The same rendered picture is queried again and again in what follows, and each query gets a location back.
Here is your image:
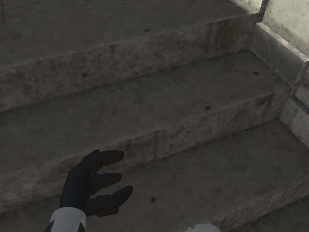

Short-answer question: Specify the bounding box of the robot left forearm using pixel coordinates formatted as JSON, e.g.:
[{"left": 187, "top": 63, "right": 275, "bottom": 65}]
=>
[{"left": 43, "top": 207, "right": 86, "bottom": 232}]

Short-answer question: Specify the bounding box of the robot left hand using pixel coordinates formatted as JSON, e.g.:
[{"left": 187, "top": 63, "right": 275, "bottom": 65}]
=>
[{"left": 59, "top": 149, "right": 133, "bottom": 218}]

